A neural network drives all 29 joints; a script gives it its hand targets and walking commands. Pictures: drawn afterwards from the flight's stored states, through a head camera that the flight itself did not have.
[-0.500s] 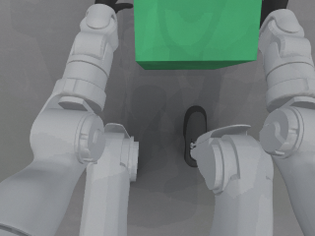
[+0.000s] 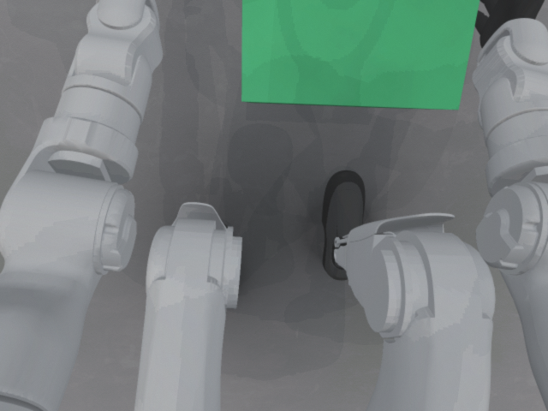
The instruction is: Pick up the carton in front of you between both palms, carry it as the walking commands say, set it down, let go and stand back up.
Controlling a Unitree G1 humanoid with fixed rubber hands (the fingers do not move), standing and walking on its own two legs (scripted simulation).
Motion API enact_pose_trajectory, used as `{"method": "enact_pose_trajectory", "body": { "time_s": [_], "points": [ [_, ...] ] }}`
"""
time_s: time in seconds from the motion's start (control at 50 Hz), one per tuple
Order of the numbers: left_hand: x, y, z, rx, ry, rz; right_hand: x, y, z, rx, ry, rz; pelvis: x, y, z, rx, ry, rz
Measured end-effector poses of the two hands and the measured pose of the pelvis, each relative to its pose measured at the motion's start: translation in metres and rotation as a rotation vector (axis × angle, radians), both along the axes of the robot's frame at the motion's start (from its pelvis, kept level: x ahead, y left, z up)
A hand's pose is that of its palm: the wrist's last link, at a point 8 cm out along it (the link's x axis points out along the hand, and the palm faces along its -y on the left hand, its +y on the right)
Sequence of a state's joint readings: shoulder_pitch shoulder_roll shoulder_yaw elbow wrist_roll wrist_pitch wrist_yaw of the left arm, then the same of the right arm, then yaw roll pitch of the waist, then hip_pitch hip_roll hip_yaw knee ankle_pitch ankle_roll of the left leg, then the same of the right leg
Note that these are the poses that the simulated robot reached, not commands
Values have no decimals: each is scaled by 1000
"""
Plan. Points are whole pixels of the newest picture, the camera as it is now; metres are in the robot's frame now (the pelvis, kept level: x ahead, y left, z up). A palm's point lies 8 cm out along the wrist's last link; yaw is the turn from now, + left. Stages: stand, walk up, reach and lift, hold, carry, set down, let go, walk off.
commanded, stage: set down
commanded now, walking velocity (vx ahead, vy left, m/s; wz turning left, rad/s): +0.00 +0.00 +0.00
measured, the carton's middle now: (334, 20) +0.52 -0.09 -0.25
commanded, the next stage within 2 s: let go in 1.06 s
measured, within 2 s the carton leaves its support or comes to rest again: neither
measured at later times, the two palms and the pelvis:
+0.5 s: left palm out of the picture +0.57 +0.11 -0.03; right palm out of the picture +0.51 -0.27 -0.04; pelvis +0.02 +0.00 +0.09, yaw +0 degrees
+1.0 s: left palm out of the picture +0.57 +0.12 +0.12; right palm out of the picture +0.50 -0.28 +0.11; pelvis +0.04 -0.01 +0.21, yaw -1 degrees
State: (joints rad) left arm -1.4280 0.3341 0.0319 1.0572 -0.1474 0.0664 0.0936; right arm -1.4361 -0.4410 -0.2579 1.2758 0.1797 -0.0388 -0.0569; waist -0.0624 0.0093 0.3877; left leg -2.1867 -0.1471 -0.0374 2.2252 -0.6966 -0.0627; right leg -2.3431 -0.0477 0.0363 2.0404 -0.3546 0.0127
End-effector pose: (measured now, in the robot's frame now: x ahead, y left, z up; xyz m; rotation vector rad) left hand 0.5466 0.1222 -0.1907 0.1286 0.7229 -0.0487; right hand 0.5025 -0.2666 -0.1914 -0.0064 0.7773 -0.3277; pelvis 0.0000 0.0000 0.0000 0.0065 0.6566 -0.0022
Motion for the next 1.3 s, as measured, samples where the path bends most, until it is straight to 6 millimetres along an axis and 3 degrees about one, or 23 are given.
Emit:
{"method": "enact_pose_trajectory", "body": {
  "time_s": [0.1,0.22,0.4,0.68,1.04,1.18,1.3],
  "points": [
    [11,-9,18,-20,-58,-5,7,-3,15,4,-64,-7,1,1,1,-2,16,-2],
    [16,-18,65,-6,-116,4,11,-1,57,12,-145,15,3,3,17,5,32,-16],
    [18,-18,137,7,-85,35,4,-5,127,12,-133,20,11,2,65,31,103,-31],
    [17,-9,209,7,-111,37,6,-9,201,-4,-150,44,25,-7,128,44,169,-45],
    [19,-4,324,-4,-110,18,2,-14,315,6,-154,53,46,-13,225,43,145,-62],
    [10,-1,355,30,-87,8,-6,-13,346,-16,-125,91,55,-15,259,40,120,-64],
    [-28,7,375,92,-36,11,-39,-14,366,-52,-45,169,70,-19,290,37,59,-67]
  ]
}}
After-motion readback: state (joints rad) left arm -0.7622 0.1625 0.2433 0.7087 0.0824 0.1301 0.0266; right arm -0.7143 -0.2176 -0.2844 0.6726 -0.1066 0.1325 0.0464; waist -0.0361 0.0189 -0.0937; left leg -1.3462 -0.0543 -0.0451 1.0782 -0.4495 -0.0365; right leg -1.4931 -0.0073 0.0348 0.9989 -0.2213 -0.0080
